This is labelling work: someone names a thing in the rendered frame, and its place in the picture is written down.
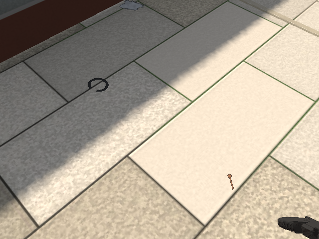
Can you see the robot right hand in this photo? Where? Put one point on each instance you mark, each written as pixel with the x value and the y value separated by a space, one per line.
pixel 307 226

